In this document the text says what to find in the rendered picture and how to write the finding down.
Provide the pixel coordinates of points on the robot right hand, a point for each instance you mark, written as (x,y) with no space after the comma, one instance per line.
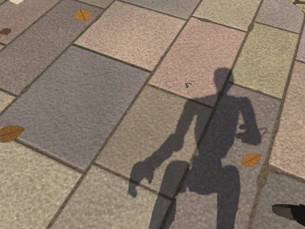
(291,212)

